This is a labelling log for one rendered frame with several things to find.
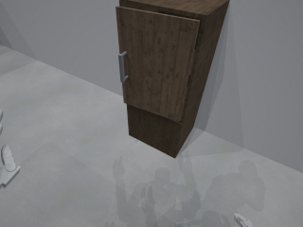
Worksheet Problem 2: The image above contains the left robot hand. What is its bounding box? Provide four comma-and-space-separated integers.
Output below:
0, 109, 21, 188

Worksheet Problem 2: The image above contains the cupboard door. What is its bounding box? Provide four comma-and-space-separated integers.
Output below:
116, 6, 200, 122

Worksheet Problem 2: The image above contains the right robot hand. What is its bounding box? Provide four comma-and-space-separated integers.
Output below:
233, 213, 254, 227

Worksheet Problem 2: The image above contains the handle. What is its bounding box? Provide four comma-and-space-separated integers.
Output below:
118, 51, 129, 83

